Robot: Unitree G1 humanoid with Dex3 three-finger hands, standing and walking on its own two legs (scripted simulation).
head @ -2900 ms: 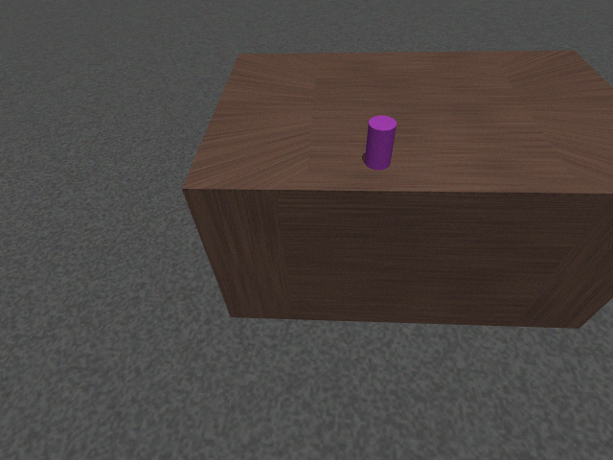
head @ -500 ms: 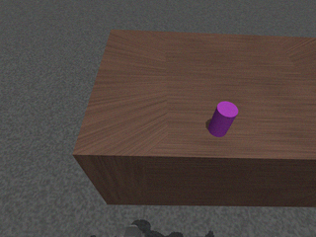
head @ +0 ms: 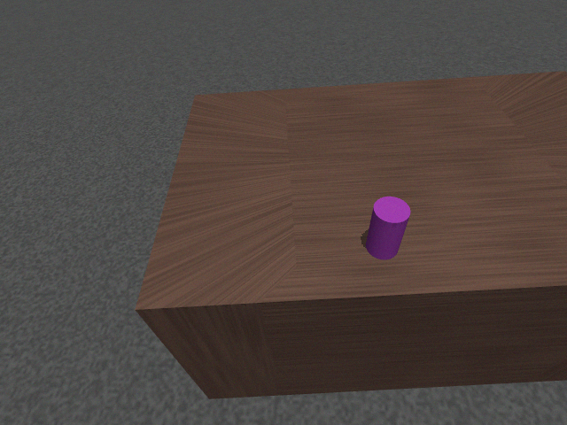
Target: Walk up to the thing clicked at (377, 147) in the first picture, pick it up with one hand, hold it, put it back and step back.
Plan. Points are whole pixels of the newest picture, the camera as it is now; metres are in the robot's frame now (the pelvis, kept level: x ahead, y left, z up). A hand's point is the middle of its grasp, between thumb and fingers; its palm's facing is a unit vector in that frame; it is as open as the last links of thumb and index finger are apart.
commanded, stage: walk up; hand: right
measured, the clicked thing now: (386, 229) +0.48 -0.16 -0.06
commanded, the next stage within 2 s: stand in 0.86 s
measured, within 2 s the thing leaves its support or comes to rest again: neither
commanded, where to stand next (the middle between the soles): +0.06 -0.02 m, yaw +2 degrees
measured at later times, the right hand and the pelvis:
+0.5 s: hand out of the picture +0.10 -0.26 -0.14, palm faces -0.02 +0.94 -0.34, open 7.4 cm; pelvis +0.01 +0.00 +0.01, yaw +1 degrees
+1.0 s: hand out of the picture +0.12 -0.25 -0.14, palm faces -0.05 +0.94 -0.33, open 7.4 cm; pelvis +0.03 +0.00 +0.01, yaw +1 degrees
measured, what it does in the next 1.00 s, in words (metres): stands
